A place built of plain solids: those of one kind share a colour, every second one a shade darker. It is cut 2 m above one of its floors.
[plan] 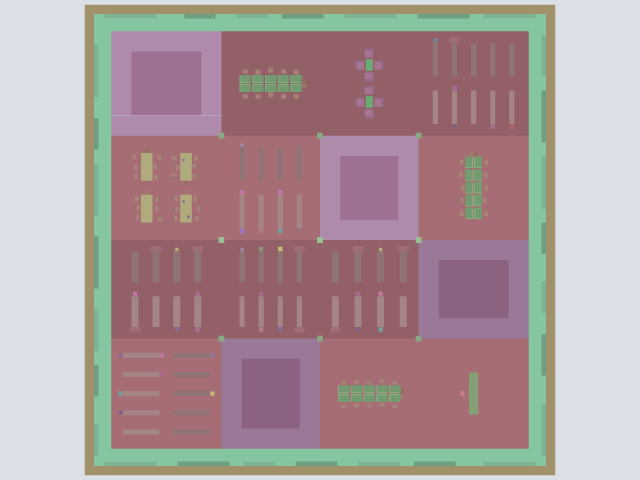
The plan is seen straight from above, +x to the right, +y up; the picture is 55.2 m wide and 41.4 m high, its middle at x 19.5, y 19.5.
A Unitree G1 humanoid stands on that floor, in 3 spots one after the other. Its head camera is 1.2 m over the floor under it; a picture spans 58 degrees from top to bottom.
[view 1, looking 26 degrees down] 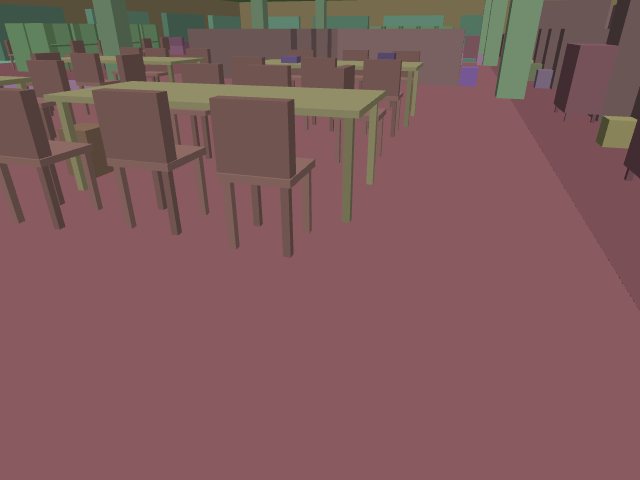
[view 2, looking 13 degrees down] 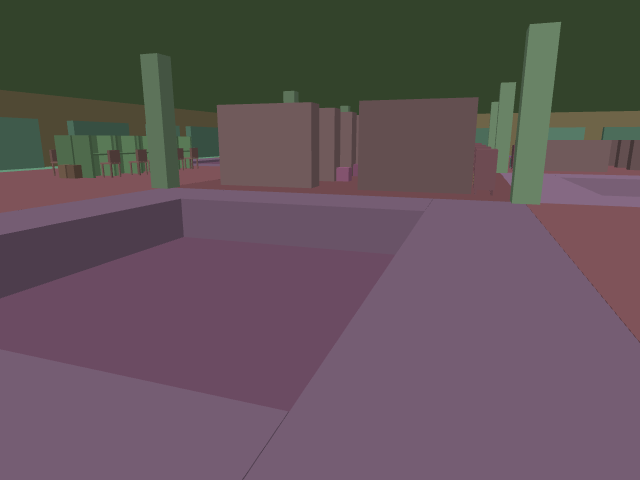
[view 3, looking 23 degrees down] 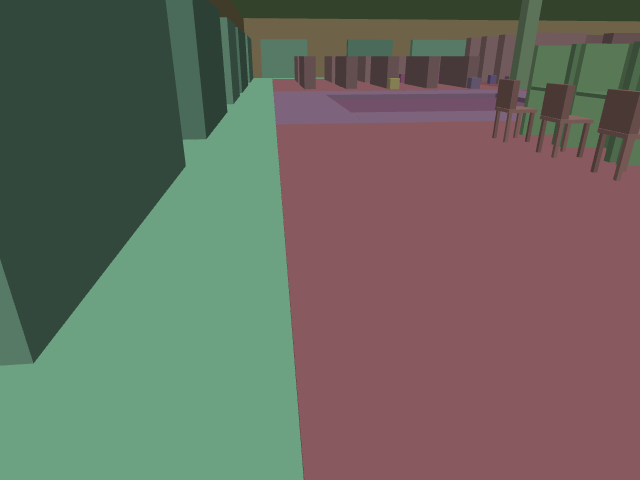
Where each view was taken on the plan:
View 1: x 1.45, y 20.45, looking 17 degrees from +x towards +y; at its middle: floor_bay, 2.73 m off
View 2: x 37.35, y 18.45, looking -161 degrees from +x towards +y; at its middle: floor_rim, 8.25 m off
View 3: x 28.00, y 1.45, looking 174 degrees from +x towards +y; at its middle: floor_bay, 3.07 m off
